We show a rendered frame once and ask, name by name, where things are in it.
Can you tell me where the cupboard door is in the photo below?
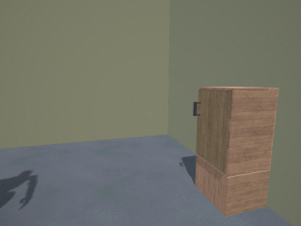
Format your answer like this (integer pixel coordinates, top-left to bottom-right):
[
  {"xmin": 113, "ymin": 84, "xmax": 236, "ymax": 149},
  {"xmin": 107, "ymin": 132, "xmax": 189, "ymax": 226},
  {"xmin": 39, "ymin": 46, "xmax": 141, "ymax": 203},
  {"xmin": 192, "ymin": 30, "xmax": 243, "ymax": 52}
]
[{"xmin": 196, "ymin": 89, "xmax": 231, "ymax": 172}]

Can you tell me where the handle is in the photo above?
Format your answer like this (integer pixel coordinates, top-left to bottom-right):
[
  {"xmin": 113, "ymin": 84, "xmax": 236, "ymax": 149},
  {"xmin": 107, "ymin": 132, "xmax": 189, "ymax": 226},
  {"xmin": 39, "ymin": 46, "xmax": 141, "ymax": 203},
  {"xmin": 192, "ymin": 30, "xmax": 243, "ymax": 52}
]
[{"xmin": 193, "ymin": 102, "xmax": 200, "ymax": 116}]

